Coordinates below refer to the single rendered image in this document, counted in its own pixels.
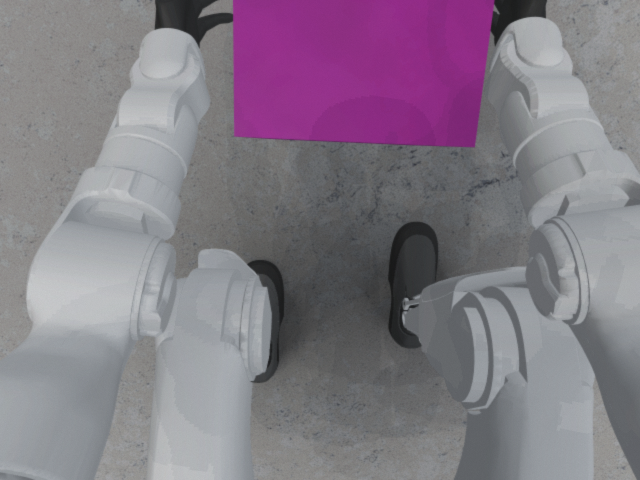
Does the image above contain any right robot foot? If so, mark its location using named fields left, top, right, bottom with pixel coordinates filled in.
left=388, top=222, right=438, bottom=348

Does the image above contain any carton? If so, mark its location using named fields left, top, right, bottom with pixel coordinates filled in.
left=233, top=0, right=495, bottom=147

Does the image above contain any robot right forearm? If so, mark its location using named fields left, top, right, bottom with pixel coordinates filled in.
left=484, top=17, right=640, bottom=228

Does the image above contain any right robot thigh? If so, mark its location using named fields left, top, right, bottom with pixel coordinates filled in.
left=440, top=286, right=594, bottom=480

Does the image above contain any robot right hand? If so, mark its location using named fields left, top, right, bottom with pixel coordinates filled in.
left=491, top=0, right=547, bottom=46

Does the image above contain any robot left forearm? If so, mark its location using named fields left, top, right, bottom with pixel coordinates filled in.
left=26, top=28, right=210, bottom=320

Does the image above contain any robot left hand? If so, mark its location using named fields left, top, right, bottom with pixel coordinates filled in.
left=155, top=0, right=233, bottom=49

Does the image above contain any robot right upper arm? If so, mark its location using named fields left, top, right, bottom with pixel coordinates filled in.
left=525, top=205, right=640, bottom=480

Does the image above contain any robot left upper arm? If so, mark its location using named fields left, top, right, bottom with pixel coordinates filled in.
left=0, top=221, right=177, bottom=480

